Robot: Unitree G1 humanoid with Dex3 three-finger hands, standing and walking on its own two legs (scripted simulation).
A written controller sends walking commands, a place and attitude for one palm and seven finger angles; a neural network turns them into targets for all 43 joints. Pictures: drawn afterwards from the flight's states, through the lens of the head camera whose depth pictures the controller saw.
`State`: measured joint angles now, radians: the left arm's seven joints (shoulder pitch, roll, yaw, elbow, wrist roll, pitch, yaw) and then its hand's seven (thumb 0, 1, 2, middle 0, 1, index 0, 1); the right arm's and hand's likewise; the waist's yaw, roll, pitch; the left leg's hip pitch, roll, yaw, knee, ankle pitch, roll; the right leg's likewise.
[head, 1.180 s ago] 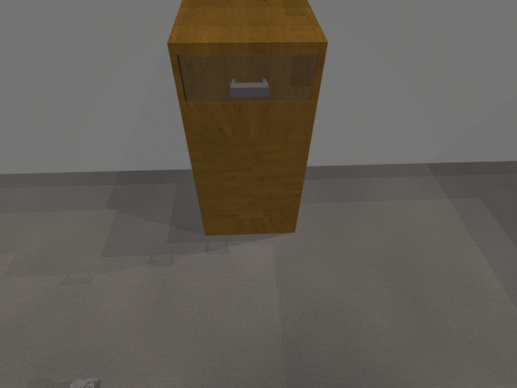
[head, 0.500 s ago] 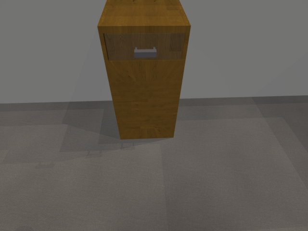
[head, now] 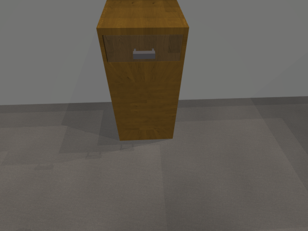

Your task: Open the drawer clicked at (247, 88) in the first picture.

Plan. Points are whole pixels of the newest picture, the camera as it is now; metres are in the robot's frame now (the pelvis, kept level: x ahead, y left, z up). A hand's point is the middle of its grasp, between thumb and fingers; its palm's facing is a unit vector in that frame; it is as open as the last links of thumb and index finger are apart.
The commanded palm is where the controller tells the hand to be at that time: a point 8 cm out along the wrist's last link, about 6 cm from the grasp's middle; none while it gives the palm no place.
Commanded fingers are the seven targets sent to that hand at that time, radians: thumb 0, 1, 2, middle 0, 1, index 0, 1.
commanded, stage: look at it before walking up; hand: left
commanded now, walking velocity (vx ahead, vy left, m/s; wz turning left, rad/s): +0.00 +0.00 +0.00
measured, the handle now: (144, 52) +0.90 +0.10 +0.01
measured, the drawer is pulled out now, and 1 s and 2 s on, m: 0.00 0.00 0.00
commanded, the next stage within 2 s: turn to face it in 0.26 s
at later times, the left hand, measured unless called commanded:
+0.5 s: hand out of the picture +0.07 +0.25 -0.15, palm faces +0.00 -0.94 -0.34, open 7.4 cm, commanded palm none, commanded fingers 0.00 0.90 0.90 -0.20 -0.30 -0.20 -0.30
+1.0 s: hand out of the picture +0.02 +0.11 -0.18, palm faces +0.13 -0.97 -0.18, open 7.4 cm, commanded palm none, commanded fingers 0.00 0.90 0.90 -0.20 -0.30 -0.20 -0.30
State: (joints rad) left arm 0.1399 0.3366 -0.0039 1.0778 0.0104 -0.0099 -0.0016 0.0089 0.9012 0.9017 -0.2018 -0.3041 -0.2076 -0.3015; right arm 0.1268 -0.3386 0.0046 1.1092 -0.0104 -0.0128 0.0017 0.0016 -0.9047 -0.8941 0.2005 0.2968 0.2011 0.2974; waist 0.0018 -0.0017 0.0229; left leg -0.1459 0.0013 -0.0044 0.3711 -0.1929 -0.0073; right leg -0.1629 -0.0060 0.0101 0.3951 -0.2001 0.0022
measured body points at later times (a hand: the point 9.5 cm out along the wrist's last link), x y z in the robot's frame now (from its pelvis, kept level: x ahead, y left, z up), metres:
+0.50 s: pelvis +0.00 +0.00 +0.00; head +0.01 +0.00 +0.45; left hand +0.08 +0.30 -0.13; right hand +0.08 -0.30 -0.13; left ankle +0.01 +0.12 -0.75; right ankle +0.01 -0.12 -0.75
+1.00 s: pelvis +0.09 -0.05 -0.01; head +0.10 -0.05 +0.44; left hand +0.01 +0.17 -0.16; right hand +0.07 -0.27 -0.17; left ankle +0.05 +0.08 -0.67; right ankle +0.03 -0.11 -0.75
